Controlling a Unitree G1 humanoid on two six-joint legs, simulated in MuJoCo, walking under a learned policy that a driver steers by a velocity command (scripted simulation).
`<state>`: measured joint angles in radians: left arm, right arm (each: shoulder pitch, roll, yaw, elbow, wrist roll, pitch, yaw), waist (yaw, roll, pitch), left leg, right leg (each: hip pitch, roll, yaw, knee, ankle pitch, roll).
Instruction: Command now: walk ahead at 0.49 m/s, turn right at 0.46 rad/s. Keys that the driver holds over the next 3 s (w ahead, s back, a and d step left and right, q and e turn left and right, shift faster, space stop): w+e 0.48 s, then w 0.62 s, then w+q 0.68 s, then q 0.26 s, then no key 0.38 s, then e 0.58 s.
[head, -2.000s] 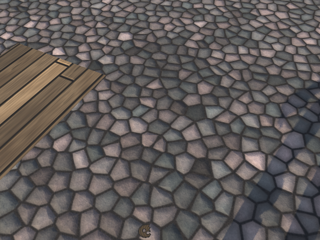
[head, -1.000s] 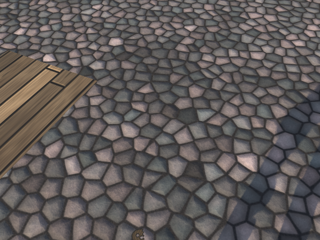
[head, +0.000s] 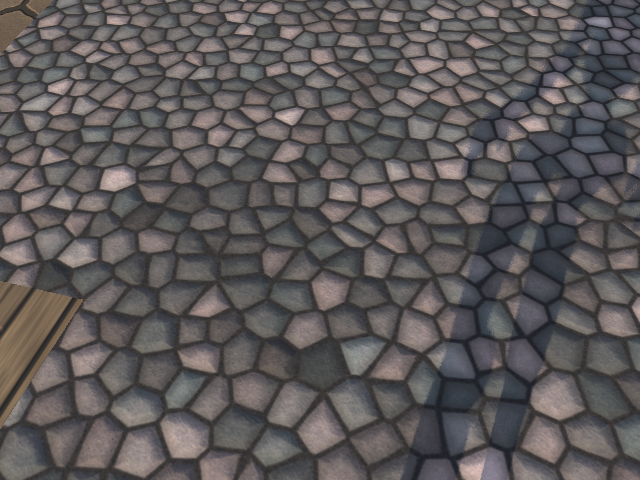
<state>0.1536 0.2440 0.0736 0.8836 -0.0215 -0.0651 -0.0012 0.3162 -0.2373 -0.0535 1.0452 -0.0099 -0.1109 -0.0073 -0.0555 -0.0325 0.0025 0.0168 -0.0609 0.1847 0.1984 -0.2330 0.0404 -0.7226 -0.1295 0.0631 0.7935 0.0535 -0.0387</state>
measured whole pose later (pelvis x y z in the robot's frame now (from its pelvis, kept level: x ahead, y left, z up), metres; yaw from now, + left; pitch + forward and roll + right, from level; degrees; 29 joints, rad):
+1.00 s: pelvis +0.57 -0.10 +0.01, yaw -22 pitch +2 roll +1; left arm 0.14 0.27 0.05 0.69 -0.01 -0.07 0.00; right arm 0.37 -0.25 -0.05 0.91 0.01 -0.09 0.01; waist -0.08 -0.04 0.01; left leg -0.08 -0.05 0.02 0.24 -0.21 0.04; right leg -0.66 -0.10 0.04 0.73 -0.05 0.00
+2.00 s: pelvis +1.06 -0.23 +0.00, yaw +5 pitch +3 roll +0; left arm 0.06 0.30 0.06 0.69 0.02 -0.08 0.01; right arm 0.27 -0.29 -0.08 0.73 0.01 -0.02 -0.01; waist -0.05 -0.02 0.07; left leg -0.25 -0.11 -0.09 0.39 -0.18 0.08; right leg -0.66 -0.06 0.08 0.83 -0.18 0.06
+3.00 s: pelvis +1.19 -0.23 -0.01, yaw -2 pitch +2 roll +1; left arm 0.16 0.29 0.07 0.66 -0.01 0.04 0.02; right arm 0.15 -0.28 -0.07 0.69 0.01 0.00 -0.04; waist 0.02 -0.01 0.04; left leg -0.41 -0.05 -0.09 0.81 -0.43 -0.07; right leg -0.39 0.09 0.18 0.49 -0.13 -0.01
